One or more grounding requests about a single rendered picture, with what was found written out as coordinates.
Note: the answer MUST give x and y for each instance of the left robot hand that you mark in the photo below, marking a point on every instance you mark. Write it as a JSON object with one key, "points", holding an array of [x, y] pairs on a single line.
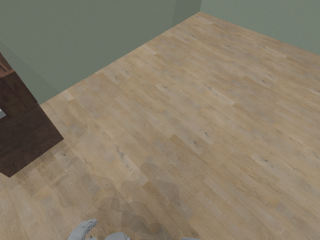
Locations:
{"points": [[83, 228]]}

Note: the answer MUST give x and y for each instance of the cabinet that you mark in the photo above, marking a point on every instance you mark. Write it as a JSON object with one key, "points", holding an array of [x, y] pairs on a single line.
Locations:
{"points": [[25, 137]]}

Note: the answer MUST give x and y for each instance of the drawer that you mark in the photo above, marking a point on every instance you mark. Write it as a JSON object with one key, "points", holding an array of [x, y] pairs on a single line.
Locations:
{"points": [[14, 95]]}

